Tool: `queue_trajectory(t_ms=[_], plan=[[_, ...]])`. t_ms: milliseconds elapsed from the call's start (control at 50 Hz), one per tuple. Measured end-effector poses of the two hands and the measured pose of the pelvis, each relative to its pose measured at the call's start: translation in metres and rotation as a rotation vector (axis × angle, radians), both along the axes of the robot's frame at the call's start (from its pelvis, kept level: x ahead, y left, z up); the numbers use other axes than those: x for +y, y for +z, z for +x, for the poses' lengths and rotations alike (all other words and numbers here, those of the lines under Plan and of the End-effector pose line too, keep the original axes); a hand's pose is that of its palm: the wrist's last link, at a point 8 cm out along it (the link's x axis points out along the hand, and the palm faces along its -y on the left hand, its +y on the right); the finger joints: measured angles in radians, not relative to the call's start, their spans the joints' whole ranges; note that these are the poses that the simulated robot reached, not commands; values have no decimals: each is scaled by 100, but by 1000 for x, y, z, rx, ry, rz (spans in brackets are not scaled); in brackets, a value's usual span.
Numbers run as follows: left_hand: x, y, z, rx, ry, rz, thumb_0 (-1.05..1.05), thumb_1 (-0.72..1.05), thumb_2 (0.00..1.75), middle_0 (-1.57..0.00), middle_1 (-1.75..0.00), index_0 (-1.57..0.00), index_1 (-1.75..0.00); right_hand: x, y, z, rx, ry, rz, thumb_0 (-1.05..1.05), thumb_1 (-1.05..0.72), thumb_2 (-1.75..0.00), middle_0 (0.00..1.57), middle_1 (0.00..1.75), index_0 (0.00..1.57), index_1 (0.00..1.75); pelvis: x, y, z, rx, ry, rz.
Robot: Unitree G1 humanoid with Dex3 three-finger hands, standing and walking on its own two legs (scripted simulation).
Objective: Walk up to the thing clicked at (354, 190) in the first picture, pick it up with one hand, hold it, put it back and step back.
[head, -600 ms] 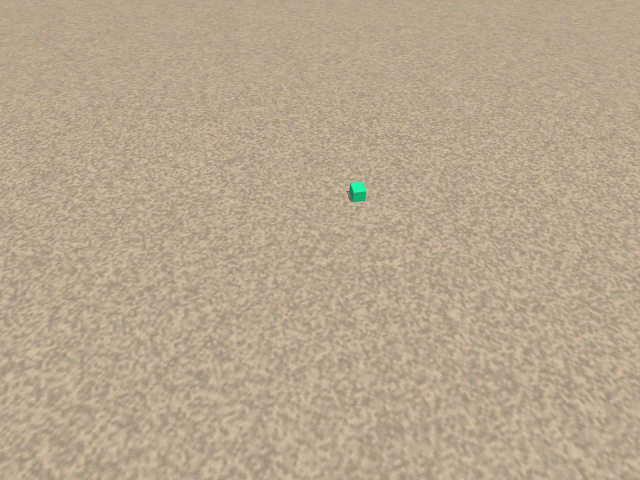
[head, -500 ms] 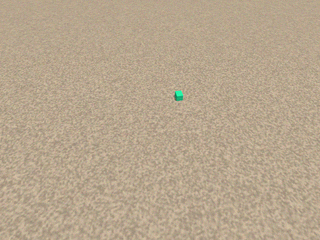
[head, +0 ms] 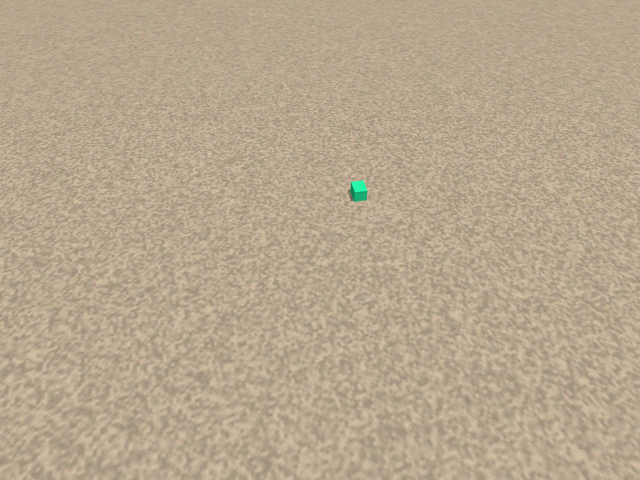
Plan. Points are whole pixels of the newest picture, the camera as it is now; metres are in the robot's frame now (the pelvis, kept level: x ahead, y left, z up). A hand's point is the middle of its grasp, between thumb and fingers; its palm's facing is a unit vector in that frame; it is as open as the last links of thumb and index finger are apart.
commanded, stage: stand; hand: left
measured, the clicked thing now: (358, 191) +1.48 -0.18 -0.75
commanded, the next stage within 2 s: walk up in 0.52 s
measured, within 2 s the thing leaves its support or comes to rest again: neither
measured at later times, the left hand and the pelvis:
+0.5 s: hand out of the picture +0.08 +0.25 -0.16, palm faces -0.02 -0.94 -0.34, open 7.4 cm; pelvis +0.00 +0.00 +0.00, yaw +0 degrees
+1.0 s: hand (206, 459) +0.20 +0.17 -0.14, palm faces -0.13 -0.91 -0.39, open 7.4 cm; pelvis +0.12 -0.10 -0.02, yaw -10 degrees
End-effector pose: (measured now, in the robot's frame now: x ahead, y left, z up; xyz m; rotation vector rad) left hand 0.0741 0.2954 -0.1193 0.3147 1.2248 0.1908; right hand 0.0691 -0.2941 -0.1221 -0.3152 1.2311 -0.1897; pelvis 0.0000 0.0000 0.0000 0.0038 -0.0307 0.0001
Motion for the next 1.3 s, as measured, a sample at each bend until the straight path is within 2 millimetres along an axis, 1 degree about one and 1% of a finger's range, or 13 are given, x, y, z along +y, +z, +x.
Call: queue_trajectory(t_ms=[480,560,620,680,760,820,860,920,1020,1100,1200,1260,1300], plan=[[0,0,1,0,7,0,1,90,90,-20,-30,-20,-30,-1,2,4,2,0,-4,0,-90,-89,20,30,20,30,-1,1,5,1,3,-2],[2,0,2,-6,-2,-9,1,90,90,-20,-30,-21,-30,-4,3,5,-30,-3,1,0,-90,-89,20,30,20,30,-1,-1,6,2,-14,5],[6,1,10,14,-45,1,1,90,90,-21,-30,-21,-30,-17,6,1,-102,-41,-7,0,-90,-89,20,30,21,30,-6,-5,12,7,-54,15],[4,7,30,7,-82,17,1,90,90,-21,-30,-20,-30,-39,8,-12,-104,-75,-32,0,-90,-89,20,30,21,30,-17,-7,21,5,-74,28],[-9,16,64,-24,-127,34,1,90,90,-20,-30,-20,-30,-77,4,-23,-54,-114,-59,0,-90,-89,20,30,21,30,-39,-11,42,-10,-113,32],[-25,16,93,-48,-158,69,1,90,90,-20,-30,-20,-30,-110,-9,-19,-37,-143,-70,0,-90,-89,20,30,21,30,-62,-24,62,-21,-138,36],[-36,12,108,-86,-158,95,1,90,90,-20,-30,-20,-30,-129,-20,-9,-23,-147,-80,0,-90,-89,20,30,21,30,-77,-34,74,-29,-138,8],[-57,12,118,-109,-142,84,1,91,90,-20,-30,-20,-30,-141,-21,18,-22,-144,-68,1,-90,-89,20,30,20,30,-89,-33,90,-34,-151,-1],[-85,16,132,-58,-146,40,1,90,90,-21,-30,-21,-30,-144,-3,74,-101,-117,-29,1,-91,-89,20,30,20,30,-100,-17,123,-28,-177,-14],[-94,11,156,-33,-160,11,1,90,90,-21,-30,-21,-30,-143,9,110,-120,-104,-22,0,-90,-89,20,30,20,30,-106,-12,156,-14,-197,-21],[-93,-3,208,-28,-185,-13,1,90,90,-21,-30,-21,-30,-142,17,157,-115,-105,-54,0,-90,-89,20,30,20,30,-105,-16,207,-1,-210,-42],[-86,-18,251,-29,-214,-15,1,90,90,-21,-30,-21,-30,-141,18,189,-137,-117,-88,0,-90,-89,20,30,20,30,-99,-26,242,-1,-216,-33],[-86,-24,283,-25,-237,-9,1,90,90,-21,-30,-21,-30,-138,20,204,-171,-136,-108,0,-90,-89,20,30,20,30,-96,-29,261,-10,-236,-9]])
